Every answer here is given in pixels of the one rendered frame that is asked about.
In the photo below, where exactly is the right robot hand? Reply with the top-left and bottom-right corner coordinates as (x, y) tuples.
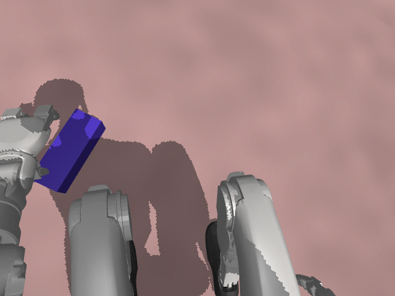
(296, 274), (336, 296)

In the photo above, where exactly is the left robot hand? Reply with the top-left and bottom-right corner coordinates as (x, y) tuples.
(0, 105), (60, 180)

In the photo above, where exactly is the left robot arm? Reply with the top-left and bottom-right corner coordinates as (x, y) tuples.
(0, 151), (37, 296)

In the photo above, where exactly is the right robot foot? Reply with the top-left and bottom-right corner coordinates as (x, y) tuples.
(206, 221), (239, 296)

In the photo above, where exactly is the carton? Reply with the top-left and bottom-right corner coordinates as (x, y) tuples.
(34, 109), (106, 194)

